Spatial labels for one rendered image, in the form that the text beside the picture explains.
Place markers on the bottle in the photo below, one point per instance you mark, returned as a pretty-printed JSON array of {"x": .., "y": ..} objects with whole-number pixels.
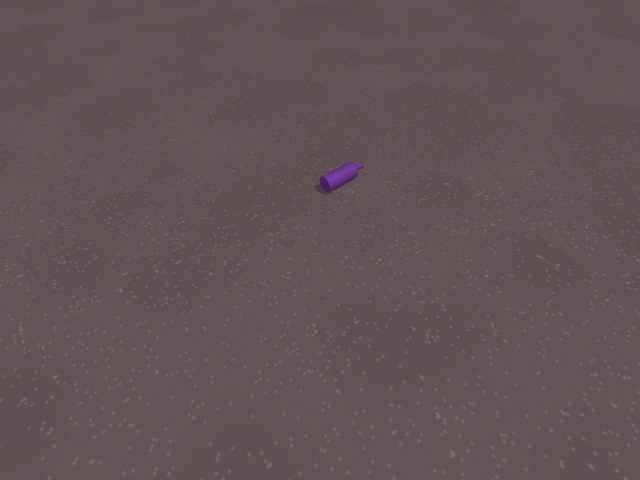
[{"x": 340, "y": 176}]

